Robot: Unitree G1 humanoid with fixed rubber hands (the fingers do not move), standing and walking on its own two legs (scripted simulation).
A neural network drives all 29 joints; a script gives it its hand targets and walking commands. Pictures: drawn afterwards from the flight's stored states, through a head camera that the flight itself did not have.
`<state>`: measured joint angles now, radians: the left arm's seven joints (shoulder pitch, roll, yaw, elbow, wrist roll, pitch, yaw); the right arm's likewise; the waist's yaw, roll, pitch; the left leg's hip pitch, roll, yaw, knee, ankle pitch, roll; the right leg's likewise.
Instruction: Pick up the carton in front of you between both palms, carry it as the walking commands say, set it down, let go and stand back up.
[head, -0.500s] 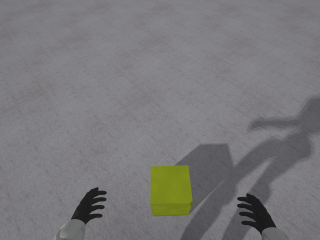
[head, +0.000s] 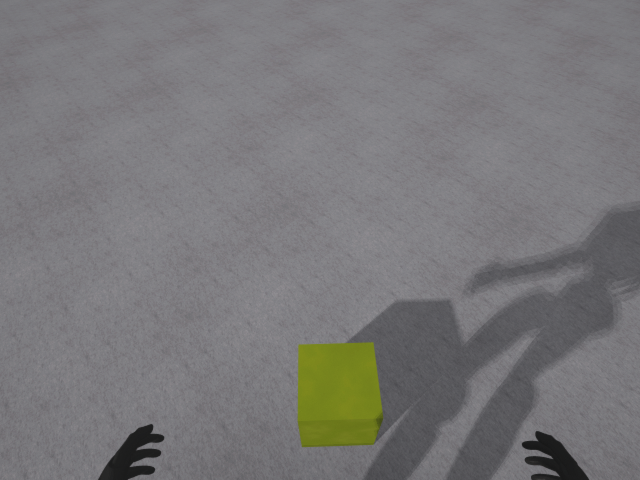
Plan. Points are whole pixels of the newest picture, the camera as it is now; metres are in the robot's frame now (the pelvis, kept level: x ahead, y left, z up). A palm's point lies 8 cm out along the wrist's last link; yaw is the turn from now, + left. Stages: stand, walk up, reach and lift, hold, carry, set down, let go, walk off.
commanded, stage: stand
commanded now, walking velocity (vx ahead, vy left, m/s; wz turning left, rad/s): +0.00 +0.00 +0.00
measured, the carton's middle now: (336, 395) +0.44 -0.01 -0.65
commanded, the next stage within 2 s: none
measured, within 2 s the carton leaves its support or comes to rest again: neither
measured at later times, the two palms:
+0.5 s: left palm out of the picture +0.12 +0.30 -0.09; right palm out of the picture +0.10 -0.30 -0.09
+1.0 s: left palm out of the picture +0.08 +0.31 -0.10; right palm out of the picture +0.08 -0.31 -0.09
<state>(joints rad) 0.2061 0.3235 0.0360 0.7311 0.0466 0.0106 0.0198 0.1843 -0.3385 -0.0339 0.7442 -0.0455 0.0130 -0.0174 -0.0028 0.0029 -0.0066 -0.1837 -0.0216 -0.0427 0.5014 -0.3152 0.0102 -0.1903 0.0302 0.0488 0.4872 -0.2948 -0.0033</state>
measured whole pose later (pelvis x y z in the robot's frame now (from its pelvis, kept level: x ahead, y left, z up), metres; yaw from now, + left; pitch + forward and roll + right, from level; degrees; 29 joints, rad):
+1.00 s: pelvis -0.01 +0.00 +0.01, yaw +0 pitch -2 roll +0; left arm 0.16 0.38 0.01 0.96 0.02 -0.01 0.02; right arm 0.16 -0.39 -0.01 0.97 -0.02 -0.01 -0.02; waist -0.01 -0.01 0.03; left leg -0.10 -0.02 -0.04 0.38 -0.24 0.01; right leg -0.10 0.02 0.05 0.36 -0.22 0.00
